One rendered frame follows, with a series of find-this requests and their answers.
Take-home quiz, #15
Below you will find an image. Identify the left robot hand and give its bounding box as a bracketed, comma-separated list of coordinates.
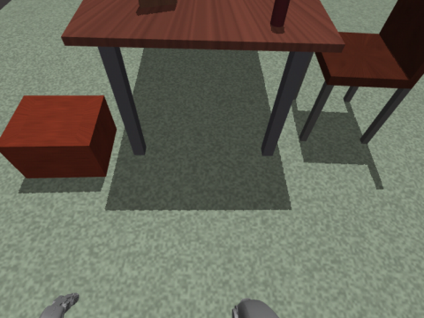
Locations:
[39, 293, 79, 318]

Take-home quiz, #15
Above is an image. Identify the chair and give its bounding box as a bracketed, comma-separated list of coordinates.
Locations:
[293, 0, 424, 144]

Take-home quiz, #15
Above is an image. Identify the table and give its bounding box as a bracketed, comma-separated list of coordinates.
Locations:
[61, 0, 345, 156]

